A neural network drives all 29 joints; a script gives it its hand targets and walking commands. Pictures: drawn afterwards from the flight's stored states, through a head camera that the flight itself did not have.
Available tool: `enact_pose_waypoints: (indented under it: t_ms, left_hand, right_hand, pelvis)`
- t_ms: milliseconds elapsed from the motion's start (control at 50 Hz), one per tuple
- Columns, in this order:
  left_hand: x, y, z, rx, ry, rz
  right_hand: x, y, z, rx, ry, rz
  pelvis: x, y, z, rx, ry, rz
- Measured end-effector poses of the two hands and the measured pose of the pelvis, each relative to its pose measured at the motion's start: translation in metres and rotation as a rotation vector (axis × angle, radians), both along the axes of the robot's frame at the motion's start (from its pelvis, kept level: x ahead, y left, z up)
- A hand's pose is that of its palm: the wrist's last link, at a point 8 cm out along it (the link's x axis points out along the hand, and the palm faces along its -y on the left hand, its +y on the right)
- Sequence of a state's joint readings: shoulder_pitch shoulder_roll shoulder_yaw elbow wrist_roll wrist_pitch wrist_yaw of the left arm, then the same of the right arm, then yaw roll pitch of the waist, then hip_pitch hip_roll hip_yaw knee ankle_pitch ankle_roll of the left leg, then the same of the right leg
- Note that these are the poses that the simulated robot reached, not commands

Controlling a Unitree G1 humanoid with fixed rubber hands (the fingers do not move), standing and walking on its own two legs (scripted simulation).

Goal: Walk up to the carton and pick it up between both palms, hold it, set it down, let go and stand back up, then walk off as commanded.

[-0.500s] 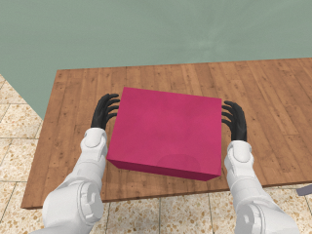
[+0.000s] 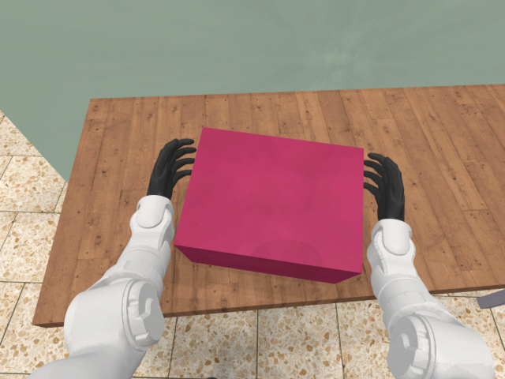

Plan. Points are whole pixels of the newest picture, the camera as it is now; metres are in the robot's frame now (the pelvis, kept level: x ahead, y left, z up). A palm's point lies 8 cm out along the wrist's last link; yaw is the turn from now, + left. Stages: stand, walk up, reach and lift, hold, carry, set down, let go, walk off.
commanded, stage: set down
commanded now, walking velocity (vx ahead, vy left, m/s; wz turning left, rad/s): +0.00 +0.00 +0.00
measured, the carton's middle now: (271, 209) +0.41 -0.03 -0.04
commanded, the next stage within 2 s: none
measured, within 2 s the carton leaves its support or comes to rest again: rests again in 0.06 s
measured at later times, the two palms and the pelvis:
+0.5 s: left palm (136, 216) +0.40 +0.21 -0.03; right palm (394, 222) +0.36 -0.23 -0.02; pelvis -0.04 +0.00 -0.05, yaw +1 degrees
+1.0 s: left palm (109, 239) +0.35 +0.24 -0.01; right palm (391, 247) +0.32 -0.22 -0.02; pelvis -0.05 +0.00 -0.04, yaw +2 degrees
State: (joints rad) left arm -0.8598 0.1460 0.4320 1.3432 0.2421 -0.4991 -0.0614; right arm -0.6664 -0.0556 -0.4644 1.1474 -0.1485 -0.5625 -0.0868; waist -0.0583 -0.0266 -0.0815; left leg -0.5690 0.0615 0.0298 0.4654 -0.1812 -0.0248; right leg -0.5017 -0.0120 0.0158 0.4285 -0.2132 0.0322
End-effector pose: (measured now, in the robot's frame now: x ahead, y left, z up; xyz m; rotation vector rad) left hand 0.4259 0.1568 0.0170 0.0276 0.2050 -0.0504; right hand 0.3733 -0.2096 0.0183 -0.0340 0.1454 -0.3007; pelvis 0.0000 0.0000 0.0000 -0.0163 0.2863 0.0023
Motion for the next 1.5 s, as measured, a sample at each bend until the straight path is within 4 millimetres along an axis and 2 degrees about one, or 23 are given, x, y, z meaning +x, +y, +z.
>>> enact_pose_waypoints:
  t_ms: [40,140,220,280,360,460,640,760,800,860,940,1000,1100,1260,1320,1400,1500]
  left_hand:
    - [0.0,0.002,-0.005,0.011,0.028,-0.004]
    - [-0.013,0.021,-0.037,0.063,0.151,0.042]
    - [-0.022,0.037,-0.055,0.069,0.156,0.11]
    - [-0.021,0.044,-0.055,0.077,0.111,0.126]
    - [-0.02,0.047,-0.053,0.079,0.084,0.11]
    - [-0.025,0.052,-0.053,0.064,0.075,0.109]
    - [-0.033,0.06,-0.035,0.08,0.037,0.118]
    - [-0.034,0.07,-0.018,0.097,0.029,0.142]
    - [-0.034,0.072,-0.013,0.093,0.017,0.14]
    - [-0.04,0.075,-0.013,0.087,0.035,0.13]
    - [-0.06,0.08,-0.023,0.091,0.09,0.108]
    - [-0.077,0.083,-0.028,0.091,0.094,0.095]
    - [-0.095,0.09,-0.027,0.075,0.077,0.112]
    - [-0.099,0.084,-0.029,0.031,0.049,0.094]
    - [-0.109,0.081,-0.037,0.027,0.062,0.08]
    - [-0.132,0.086,-0.043,0.046,0.084,0.081]
    - [-0.158,0.102,-0.034,0.081,0.075,0.1]
  right_hand:
    - [0.001,-0.002,-0.006,-0.023,0.044,0.04]
    - [-0.012,-0.008,-0.045,-0.064,0.235,0.103]
    - [-0.01,-0.007,-0.057,-0.024,0.183,0.071]
    - [0.002,0.0,-0.051,-0.01,0.095,0.08]
    - [0.007,0.0,-0.049,-0.027,0.095,0.084]
    - [-0.003,-0.014,-0.044,-0.042,0.127,0.032]
    - [-0.021,-0.048,-0.003,-0.058,0.085,-0.018]
    - [-0.019,-0.049,0.01,-0.038,0.102,0.027]
    - [-0.018,-0.044,0.008,-0.032,0.104,0.056]
    - [-0.023,-0.032,-0.007,-0.022,0.134,0.097]
    - [-0.039,-0.016,-0.032,0.013,0.164,0.121]
    - [-0.052,-0.006,-0.041,0.041,0.136,0.119]
    - [-0.067,-0.007,-0.037,0.037,0.094,0.091]
    - [-0.076,-0.02,-0.017,-0.017,0.095,0.065]
    - [-0.087,-0.02,-0.022,-0.019,0.119,0.071]
    - [-0.11,-0.016,-0.037,0.015,0.141,0.067]
    - [-0.132,-0.011,-0.043,0.072,0.098,0.048]
  pelvis:
    - [0.0,0.0,-0.002,0.0,0.012,-0.004]
    - [-0.001,0.0,-0.009,-0.002,0.073,-0.013]
    - [-0.004,0.001,-0.022,-0.006,0.165,-0.015]
    - [-0.011,0.001,-0.032,-0.012,0.209,-0.01]
    - [-0.024,0.001,-0.042,-0.018,0.212,0.006]
    - [-0.039,-0.001,-0.048,-0.025,0.197,0.025]
    - [-0.061,0.0,-0.056,-0.024,0.171,0.03]
    - [-0.07,0.001,-0.058,-0.006,0.123,0.026]
    - [-0.07,0.001,-0.058,-0.002,0.113,0.025]
    - [-0.066,0.001,-0.054,-0.002,0.094,0.024]
    - [-0.058,0.002,-0.045,-0.01,0.064,0.031]
    - [-0.052,0.003,-0.039,-0.017,0.044,0.036]
    - [-0.047,0.001,-0.033,-0.019,0.005,0.04]
    - [-0.044,-0.004,-0.026,-0.008,-0.082,0.04]
    - [-0.039,-0.004,-0.022,-0.009,-0.111,0.034]
    - [-0.031,-0.002,-0.016,-0.014,-0.14,0.028]
    - [-0.025,0.002,-0.011,-0.015,-0.18,0.029]
